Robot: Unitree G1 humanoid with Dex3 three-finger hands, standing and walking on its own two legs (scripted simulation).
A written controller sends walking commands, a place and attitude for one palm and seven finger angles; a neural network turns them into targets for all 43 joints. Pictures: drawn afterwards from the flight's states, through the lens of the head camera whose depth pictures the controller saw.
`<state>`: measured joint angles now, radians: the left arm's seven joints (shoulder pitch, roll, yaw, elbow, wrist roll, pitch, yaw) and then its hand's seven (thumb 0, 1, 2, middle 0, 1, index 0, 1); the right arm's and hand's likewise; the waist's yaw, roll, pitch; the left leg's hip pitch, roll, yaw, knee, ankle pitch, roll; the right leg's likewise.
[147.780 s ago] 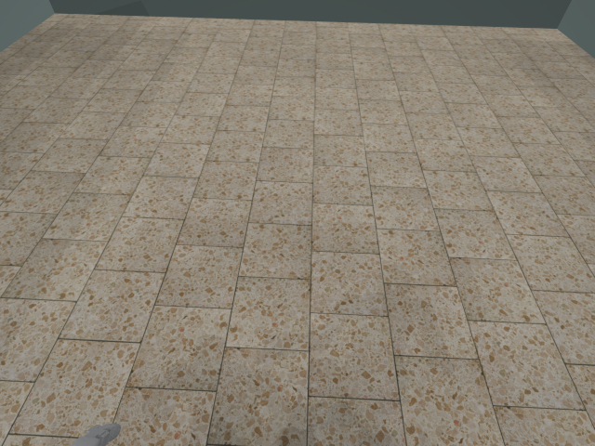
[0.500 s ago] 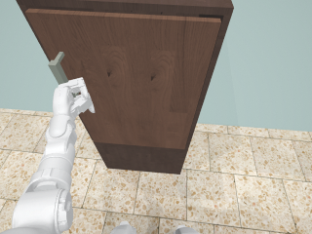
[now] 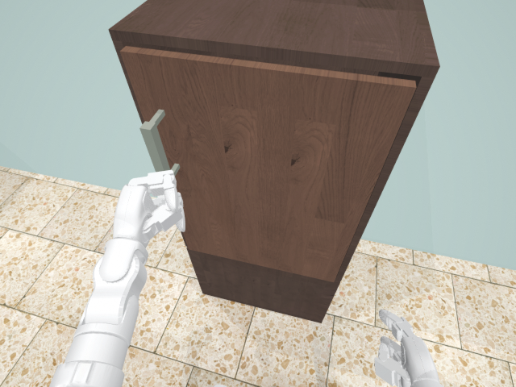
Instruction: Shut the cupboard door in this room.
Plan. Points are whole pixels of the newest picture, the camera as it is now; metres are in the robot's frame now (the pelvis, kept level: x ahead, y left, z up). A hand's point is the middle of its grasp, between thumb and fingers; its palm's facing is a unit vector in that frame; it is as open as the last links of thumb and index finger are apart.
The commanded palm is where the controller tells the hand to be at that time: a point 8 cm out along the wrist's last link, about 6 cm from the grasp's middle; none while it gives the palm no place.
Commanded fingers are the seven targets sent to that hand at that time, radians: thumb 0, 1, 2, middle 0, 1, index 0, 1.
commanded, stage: draw the hand back to the body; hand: left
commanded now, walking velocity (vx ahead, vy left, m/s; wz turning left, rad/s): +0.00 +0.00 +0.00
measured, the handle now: (163, 151) +0.49 +0.21 +0.09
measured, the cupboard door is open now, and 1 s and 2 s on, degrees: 0 0 0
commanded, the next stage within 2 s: step back with the hand held close in 1.48 s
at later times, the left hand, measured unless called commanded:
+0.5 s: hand (115, 242) +0.26 +0.19 +0.15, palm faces +0.09 -0.98 -0.18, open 3.1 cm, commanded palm +0.22 +0.25 +0.16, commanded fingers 0.00 0.90 0.90 -1.00 -1.17 -1.00 -1.17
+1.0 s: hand (11, 262) +0.21 +0.27 +0.19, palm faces +0.39 -0.84 -0.37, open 5.3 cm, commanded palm +0.16 +0.31 +0.21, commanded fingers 0.00 0.90 0.90 -0.31 -0.42 -0.31 -0.42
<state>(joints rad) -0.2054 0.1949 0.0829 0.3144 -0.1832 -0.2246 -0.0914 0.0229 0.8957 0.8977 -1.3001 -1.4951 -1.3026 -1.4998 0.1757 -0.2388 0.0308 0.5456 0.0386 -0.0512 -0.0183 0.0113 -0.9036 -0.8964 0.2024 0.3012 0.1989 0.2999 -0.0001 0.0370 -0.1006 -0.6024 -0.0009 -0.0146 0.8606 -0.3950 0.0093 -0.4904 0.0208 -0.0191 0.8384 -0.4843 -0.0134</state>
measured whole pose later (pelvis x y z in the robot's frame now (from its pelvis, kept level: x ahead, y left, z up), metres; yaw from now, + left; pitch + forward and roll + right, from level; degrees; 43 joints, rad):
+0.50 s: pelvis -0.01 +0.00 +0.02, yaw +0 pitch +1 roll -1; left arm 0.12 0.30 0.17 -0.03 -0.19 -0.06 -0.08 0.02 0.89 0.90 -1.22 -1.40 -1.22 -1.41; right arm 0.22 -0.26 0.03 0.57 0.06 -0.06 -0.09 0.02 -0.90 -0.90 0.20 0.30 0.20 0.30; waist 0.00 0.07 -0.07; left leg -0.39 0.00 -0.01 0.68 -0.30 0.01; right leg -0.29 0.02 -0.01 0.66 -0.39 -0.01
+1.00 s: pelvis +0.00 +0.02 +0.04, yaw -1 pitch -3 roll +0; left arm 0.40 0.34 0.27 -0.33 -0.08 -0.03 0.10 0.02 0.89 0.90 -0.58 -0.70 -0.58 -0.71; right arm 0.19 -0.22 0.05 0.62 0.02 -0.07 -0.07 0.02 -0.90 -0.90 0.20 0.30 0.20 0.30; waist 0.06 0.07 -0.02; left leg -0.18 -0.03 0.02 0.46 -0.23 0.04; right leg -0.08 -0.01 0.02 0.43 -0.30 0.02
